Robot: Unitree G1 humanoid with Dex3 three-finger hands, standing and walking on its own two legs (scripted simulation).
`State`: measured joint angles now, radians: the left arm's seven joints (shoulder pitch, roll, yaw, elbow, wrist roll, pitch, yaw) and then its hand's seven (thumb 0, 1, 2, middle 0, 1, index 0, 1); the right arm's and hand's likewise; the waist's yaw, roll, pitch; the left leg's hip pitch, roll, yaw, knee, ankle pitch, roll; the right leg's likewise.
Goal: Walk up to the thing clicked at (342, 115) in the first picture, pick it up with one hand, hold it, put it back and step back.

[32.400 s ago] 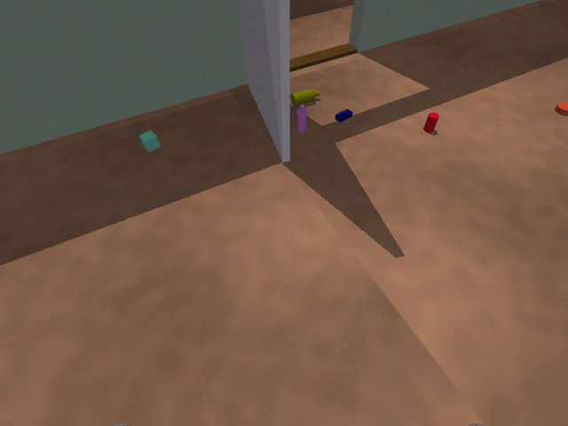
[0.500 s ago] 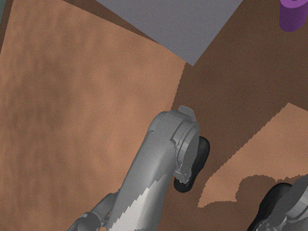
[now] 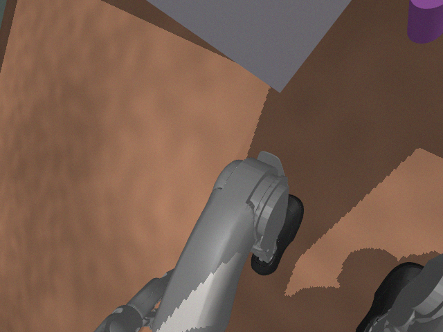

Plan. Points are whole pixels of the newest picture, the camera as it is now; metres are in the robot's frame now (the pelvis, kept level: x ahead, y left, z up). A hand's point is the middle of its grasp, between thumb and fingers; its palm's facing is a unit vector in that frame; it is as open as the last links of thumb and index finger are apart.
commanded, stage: close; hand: right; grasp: from above
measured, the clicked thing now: out of the picture +0.50 -0.35 -0.29
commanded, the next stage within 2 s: settle in 0.42 s
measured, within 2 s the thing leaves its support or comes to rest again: leaves its support in 0.78 s
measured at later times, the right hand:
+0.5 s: hand out of the picture +0.48 -0.34 -0.26, palm faces -0.46 +0.14 -0.88, open 7.3 cm
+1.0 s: hand out of the picture +0.49 -0.36 -0.21, palm faces -0.42 +0.12 -0.90, open 7.3 cm
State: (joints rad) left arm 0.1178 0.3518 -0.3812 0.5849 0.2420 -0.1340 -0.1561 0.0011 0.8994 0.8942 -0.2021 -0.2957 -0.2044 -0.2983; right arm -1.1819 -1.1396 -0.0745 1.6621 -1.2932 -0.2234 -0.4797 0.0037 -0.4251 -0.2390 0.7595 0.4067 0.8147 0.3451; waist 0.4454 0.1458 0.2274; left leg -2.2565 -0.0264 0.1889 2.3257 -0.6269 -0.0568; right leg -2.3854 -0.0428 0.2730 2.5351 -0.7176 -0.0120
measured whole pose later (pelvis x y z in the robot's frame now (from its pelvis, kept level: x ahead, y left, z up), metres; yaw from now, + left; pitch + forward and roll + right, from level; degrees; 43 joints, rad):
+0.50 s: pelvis +0.00 +0.00 +0.00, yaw +0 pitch +30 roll +16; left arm 0.11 0.35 -0.38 0.57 0.24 -0.14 -0.16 0.00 0.90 0.89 -0.20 -0.30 -0.20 -0.30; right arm -1.19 -1.14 -0.06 1.67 -1.29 -0.21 -0.48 0.01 -0.45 -0.03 0.92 0.19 0.97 0.14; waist 0.45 0.14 0.22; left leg -2.26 -0.03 0.18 2.32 -0.62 -0.06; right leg -2.39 -0.04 0.26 2.53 -0.71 -0.02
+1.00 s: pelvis +0.00 +0.00 +0.01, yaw -1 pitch +32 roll +16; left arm 0.16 0.35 -0.29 0.58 0.21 -0.08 -0.17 0.00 0.91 0.90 -0.20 -0.30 -0.21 -0.30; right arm -1.11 -1.06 -0.12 1.45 -1.28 -0.18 -0.34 0.00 -0.38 -0.07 1.02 0.09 1.05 0.06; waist 0.39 0.08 0.15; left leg -2.26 -0.01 0.18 2.31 -0.64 -0.05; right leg -2.39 -0.03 0.25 2.51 -0.71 -0.02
